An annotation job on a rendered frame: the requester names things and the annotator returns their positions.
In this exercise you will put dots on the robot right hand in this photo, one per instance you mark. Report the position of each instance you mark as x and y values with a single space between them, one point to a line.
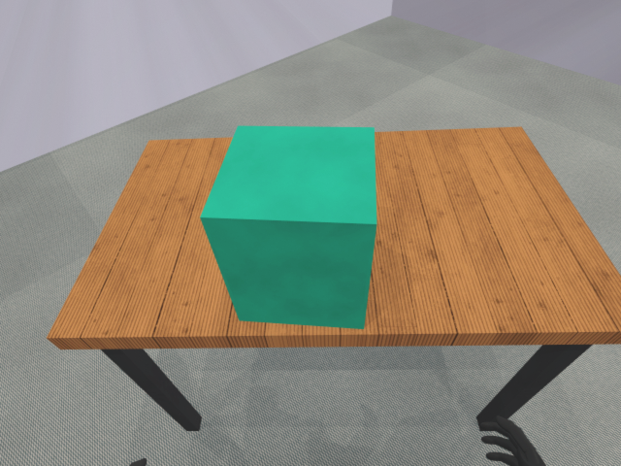
524 453

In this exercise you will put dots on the carton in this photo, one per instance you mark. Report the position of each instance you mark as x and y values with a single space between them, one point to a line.
291 219

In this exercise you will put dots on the table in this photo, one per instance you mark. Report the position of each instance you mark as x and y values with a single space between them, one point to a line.
477 244

